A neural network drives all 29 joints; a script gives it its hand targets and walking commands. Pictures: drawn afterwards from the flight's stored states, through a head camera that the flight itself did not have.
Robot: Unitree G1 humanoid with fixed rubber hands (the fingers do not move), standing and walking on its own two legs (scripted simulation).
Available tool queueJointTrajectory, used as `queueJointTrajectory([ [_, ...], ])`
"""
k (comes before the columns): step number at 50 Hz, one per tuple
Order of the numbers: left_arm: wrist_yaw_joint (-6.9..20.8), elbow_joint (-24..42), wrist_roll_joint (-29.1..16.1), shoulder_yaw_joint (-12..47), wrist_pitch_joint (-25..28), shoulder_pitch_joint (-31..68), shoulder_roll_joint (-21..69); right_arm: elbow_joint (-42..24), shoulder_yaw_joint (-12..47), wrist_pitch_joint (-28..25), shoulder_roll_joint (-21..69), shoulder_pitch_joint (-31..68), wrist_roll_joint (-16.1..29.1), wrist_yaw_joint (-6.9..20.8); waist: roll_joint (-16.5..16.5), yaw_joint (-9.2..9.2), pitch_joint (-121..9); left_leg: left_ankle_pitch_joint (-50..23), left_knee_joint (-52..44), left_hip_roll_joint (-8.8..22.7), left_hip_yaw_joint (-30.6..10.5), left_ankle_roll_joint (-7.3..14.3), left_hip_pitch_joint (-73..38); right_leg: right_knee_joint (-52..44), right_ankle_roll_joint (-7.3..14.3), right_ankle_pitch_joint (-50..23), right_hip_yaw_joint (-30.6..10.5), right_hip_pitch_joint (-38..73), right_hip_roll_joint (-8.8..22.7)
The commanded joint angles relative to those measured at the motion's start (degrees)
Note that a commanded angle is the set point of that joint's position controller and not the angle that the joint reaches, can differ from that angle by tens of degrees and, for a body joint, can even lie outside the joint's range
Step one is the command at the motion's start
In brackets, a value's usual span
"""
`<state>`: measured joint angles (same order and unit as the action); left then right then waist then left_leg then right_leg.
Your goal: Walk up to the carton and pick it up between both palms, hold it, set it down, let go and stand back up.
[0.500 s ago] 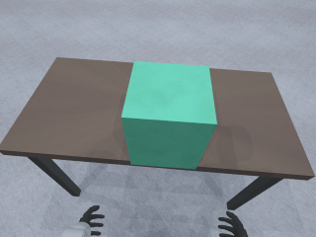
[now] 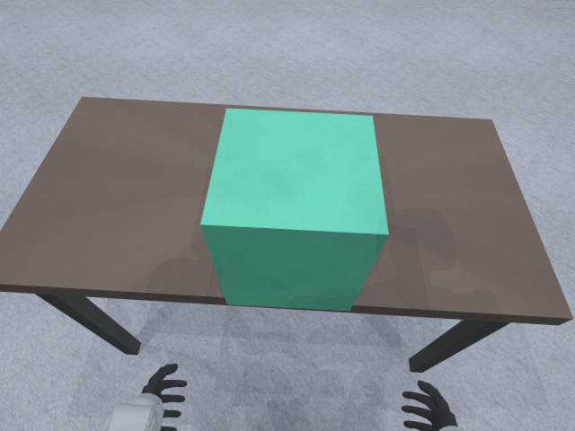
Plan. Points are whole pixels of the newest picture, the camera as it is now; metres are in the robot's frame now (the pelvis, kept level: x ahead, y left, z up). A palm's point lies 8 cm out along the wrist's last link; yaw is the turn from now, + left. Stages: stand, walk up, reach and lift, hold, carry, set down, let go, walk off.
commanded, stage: let go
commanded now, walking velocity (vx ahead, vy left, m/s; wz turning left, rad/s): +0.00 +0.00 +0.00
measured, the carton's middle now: (293, 218) +0.43 +0.02 +0.00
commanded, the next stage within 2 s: stand in 0.46 s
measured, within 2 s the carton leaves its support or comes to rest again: neither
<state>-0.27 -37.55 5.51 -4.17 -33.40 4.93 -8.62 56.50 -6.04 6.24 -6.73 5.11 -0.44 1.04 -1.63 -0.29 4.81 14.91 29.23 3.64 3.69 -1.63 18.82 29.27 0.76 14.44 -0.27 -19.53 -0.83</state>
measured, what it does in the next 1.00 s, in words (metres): shifts its weight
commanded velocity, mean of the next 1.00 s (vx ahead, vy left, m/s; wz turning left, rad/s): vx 0.00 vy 0.00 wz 0.00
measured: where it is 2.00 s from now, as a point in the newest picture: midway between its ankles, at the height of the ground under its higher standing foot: outside the picture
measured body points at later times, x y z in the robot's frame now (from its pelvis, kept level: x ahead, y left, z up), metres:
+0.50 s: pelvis +0.02 +0.00 +0.01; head +0.03 +0.02 +0.46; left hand +0.16 +0.23 -0.09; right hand +0.16 -0.23 -0.09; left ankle +0.00 +0.14 -0.74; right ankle +0.00 -0.11 -0.74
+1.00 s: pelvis +0.06 +0.03 +0.00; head +0.05 +0.03 +0.45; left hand +0.03 +0.25 -0.15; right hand +0.03 -0.19 -0.15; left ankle +0.00 +0.14 -0.74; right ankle +0.00 -0.11 -0.74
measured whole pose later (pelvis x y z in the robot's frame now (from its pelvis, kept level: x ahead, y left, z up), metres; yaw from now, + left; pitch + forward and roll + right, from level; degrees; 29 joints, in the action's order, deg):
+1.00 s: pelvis +0.06 +0.03 +0.00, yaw +3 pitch +0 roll -1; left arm -2.4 -58.2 0.8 -0.5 2.0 -23.3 -8.0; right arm 65.2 -1.7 -1.3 -8.1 -21.3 -0.9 -1.0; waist 0.1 -0.1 -2.1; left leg 19.0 26.6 0.9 2.0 0.6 7.8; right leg 23.6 -1.9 17.8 1.7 -5.9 1.9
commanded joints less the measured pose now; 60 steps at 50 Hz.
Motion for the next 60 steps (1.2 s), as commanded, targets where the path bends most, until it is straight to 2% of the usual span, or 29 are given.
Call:
queueJointTrajectory([
  [1,0.1,10.0,0.5,-1.3,3.3,0.8,-7.0,-6.6,-0.5,-3.9,-9.4,2.0,1.1,0.0,1.4,0.52,-21.9,-24.6,-2.0,-1.8,-0.6,1.0,-11.7,-3.6,1.1,-26.3,-2.0,13.7,-0.1],
  [6,0.4,16.4,-1.1,0.6,9.0,-3.5,-9.4,-10.4,0.2,-8.0,-10.7,-0.7,2.1,0.8,0.7,0.77,-19.9,-26.7,-4.6,-2.9,-0.1,1.2,-14.0,-5.8,0.4,-30.6,-2.7,16.9,-0.5],
  [12,0.5,18.9,-3.5,2.6,17.2,-10.9,-9.2,-10.4,0.4,-15.6,-11.0,-5.4,1.5,2.4,0.7,0.32,-13.6,-25.9,-6.7,-3.6,0.0,0.4,-16.1,-9.0,-0.3,-28.9,-3.3,15.3,-1.0],
  [19,0.5,21.0,-4.0,2.6,23.3,-14.9,-9.7,-10.2,1.0,-22.8,-9.5,-7.7,1.6,2.9,1.1,0.40,-9.6,-20.7,-7.6,-4.4,0.2,-0.2,-16.0,-9.8,-0.8,-22.3,-2.5,13.3,-1.2],
  [23,-0.2,23.4,-4.7,3.3,24.6,-16.2,-10.5,-12.4,-0.3,-24.8,-9.1,-8.5,-0.2,3.0,1.4,0.54,-8.8,-15.0,-8.6,-4.1,0.4,0.0,-15.6,-10.2,-0.5,-14.6,-2.0,9.8,-1.2],
  [24,0.1,12.3,-2.6,1.1,31.1,-21.6,-9.2,-7.3,2.5,-15.0,-13.0,-17.9,-1.2,1.0,8.7,1.48,-9.6,-5.1,-9.2,3.5,-3.8,1.9,-8.5,-8.9,-1.1,-3.3,-1.4,9.7,4.3],
  [25,0.4,10.3,-3.4,1.5,33.4,-23.9,-10.2,-6.7,2.7,-10.9,-12.0,-20.1,-1.7,0.2,6.1,0.19,-5.8,9.9,-12.4,4.5,-6.7,3.0,-1.3,-10.2,-0.9,2.3,-1.1,12.9,4.3],
  [26,0.5,9.6,-3.4,1.4,34.8,-24.1,-10.0,-7.0,2.5,-9.3,-13.4,-19.2,-2.1,0.0,6.2,0.43,-3.8,10.4,-12.6,4.0,-7.5,2.9,-0.9,-11.1,-1.0,0.3,-2.0,12.3,5.1],
  [27,0.5,8.0,-3.5,1.3,36.1,-24.3,-10.6,-8.6,2.7,-8.7,-11.6,-17.9,-1.8,0.0,2.0,0.83,-3.8,6.9,-11.3,3.2,-6.3,2.6,-2.2,-11.6,-0.8,0.0,-2.9,10.4,5.6],
  [29,0.6,5.1,-3.4,1.6,37.5,-24.5,-9.7,-7.6,2.7,-8.3,-11.7,-18.4,-1.2,0.1,1.8,0.88,-2.0,3.2,-8.7,2.3,-5.7,2.3,-4.9,-14.6,-0.2,3.3,-5.6,5.5,6.9],
  [30,0.5,3.8,-3.1,2.0,37.6,-23.8,-8.4,-6.4,2.5,-8.5,-12.1,-20.6,-1.1,0.5,-0.3,-0.37,-2.4,1.7,-8.1,1.7,-5.4,2.3,-5.1,-14.6,-0.1,4.3,-5.4,5.7,7.0],
  [31,0.4,3.0,-3.4,1.7,38.0,-22.8,-9.0,-5.5,2.4,-8.8,-11.9,-20.2,-1.2,0.6,-2.2,-0.18,-2.0,-0.7,-8.3,2.5,-6.2,2.7,-5.5,-14.1,0.3,2.1,-5.3,4.9,7.1],
  [32,0.1,1.3,-3.4,1.7,38.0,-24.1,-8.3,-4.8,2.7,-9.1,-11.4,-21.5,-1.0,0.8,-0.7,-0.28,-2.7,-1.6,-8.2,2.6,-6.5,3.0,-5.3,-13.7,0.2,-0.5,-4.6,6.7,6.4],
  [33,0.0,0.1,-3.6,1.8,38.4,-24.4,-8.3,-4.0,2.4,-9.3,-11.4,-20.9,-1.0,0.8,-2.3,0.03,-5.3,-5.5,-7.5,3.0,-6.6,3.3,-6.7,-12.5,0.3,-5.7,-3.5,8.4,6.5],
  [34,-0.2,-1.4,-3.7,1.9,38.4,-25.4,-7.7,-2.7,2.2,-9.5,-11.8,-22.0,-0.7,0.5,-0.4,0.21,-5.8,-8.0,-7.7,2.8,-6.9,3.4,-7.7,-11.4,0.5,-8.5,-3.9,9.4,6.6],
  [39,-1.6,-8.7,-4.4,1.4,38.7,-29.5,-8.4,1.9,2.3,-9.8,-10.1,-26.7,-0.5,-0.8,2.0,0.32,-9.4,-22.9,-5.6,3.8,-7.0,4.2,-10.5,-7.4,1.0,-22.4,-1.7,14.4,7.7],
  [40,-1.8,-10.4,-4.5,1.8,38.4,-31.6,-7.0,2.8,2.6,-9.5,-9.3,-27.6,-0.6,-1.1,3.6,0.89,-7.1,-23.4,-5.3,3.5,-6.2,4.0,-10.2,-7.6,0.9,-22.6,-2.0,13.3,7.9],
  [41,-2.1,-11.6,-4.6,2.0,38.2,-32.0,-6.7,4.0,2.9,-9.3,-8.2,-28.8,-0.5,-1.3,3.8,0.33,-7.0,-24.3,-5.3,3.3,-6.0,3.7,-10.2,-7.0,1.0,-23.2,-2.0,13.8,7.7],
  [43,-2.4,-13.7,-4.6,1.9,37.5,-31.9,-6.4,5.8,2.9,-8.8,-7.6,-30.6,-0.7,-1.9,3.6,0.08,-4.3,-24.7,-5.4,3.5,-6.4,3.9,-10.8,-7.2,0.8,-21.5,-1.5,12.0,7.4],
  [44,-2.3,-14.9,-4.6,2.0,37.3,-32.2,-6.1,6.5,3.0,-8.5,-7.4,-31.4,-0.8,-2.0,1.9,0.06,-3.6,-25.2,-5.3,3.7,-6.7,3.9,-10.3,-7.3,0.7,-20.1,-0.8,11.2,7.3],
  [46,-2.4,-17.3,-4.9,2.8,36.7,-33.6,-3.7,7.3,3.4,-8.2,-6.7,-31.5,-0.6,-2.3,3.9,0.64,-2.8,-22.7,-6.1,3.6,-6.8,4.2,-9.4,-7.7,0.1,-16.1,-0.7,11.6,7.0],
  [47,-2.4,-17.5,-4.8,2.9,36.5,-32.5,-4.1,7.3,3.2,-8.0,-7.6,-30.6,-0.4,-2.3,2.3,0.28,-1.3,-22.8,-6.1,3.2,-6.8,4.2,-8.6,-7.6,0.0,-15.8,-0.6,11.2,6.8],
  [48,-2.4,-18.2,-4.7,2.6,36.3,-32.0,-4.9,7.7,3.3,-8.0,-7.6,-30.8,-0.5,-2.4,3.5,0.31,-1.6,-21.6,-6.3,3.1,-6.6,4.1,-8.6,-7.6,-0.2,-15.2,-0.4,11.4,6.8],
  [50,-2.7,-19.9,-4.8,3.0,36.2,-32.4,-4.2,8.5,3.6,-8.1,-7.1,-32.1,-0.2,-2.7,3.1,-0.03,-1.2,-24.8,-5.9,2.7,-6.7,4.0,-9.0,-7.0,-0.1,-19.1,-0.5,12.4,7.4],
  [52,-2.9,-22.1,-5.0,3.3,35.9,-35.0,-3.7,9.2,4.1,-8.1,-6.2,-32.2,-0.2,-2.9,2.3,0.75,-1.5,-27.3,-5.4,3.1,-6.7,3.9,-9.9,-6.5,-0.8,-18.7,0.0,12.0,7.0],
  [53,-3.0,-22.8,-5.0,3.4,35.7,-33.3,-3.3,9.2,4.0,-8.1,-6.5,-32.9,-0.2,-2.9,0.8,-0.10,-1.0,-27.1,-5.5,3.1,-6.7,4.0,-10.7,-6.3,-0.5,-19.1,0.1,11.4,7.0],
  [54,-2.9,-22.9,-5.0,3.6,35.6,-33.1,-3.0,9.8,4.1,-8.1,-5.9,-33.2,-0.2,-3.1,2.6,-0.01,-0.8,-27.5,-5.3,2.6,-6.6,4.0,-9.8,-6.6,-0.5,-18.3,-0.3,12.2,7.2],
  [58,-2.9,-25.7,-5.0,3.9,34.7,-33.6,-1.9,10.5,5.1,-7.6,-5.0,-33.0,-0.3,-3.3,4.1,0.75,2.0,-23.9,-7.2,2.3,-7.8,4.3,-8.3,-7.1,-1.3,-12.2,0.0,11.0,6.7],
  [60,-3.1,-26.7,-5.2,4.0,34.4,-33.7,-1.6,10.2,5.0,-7.6,-5.3,-31.7,-0.3,-3.3,2.8,0.82,1.5,-22.3,-7.5,2.4,-7.9,4.3,-8.5,-7.0,-1.5,-12.4,0.5,11.6,6.7],
])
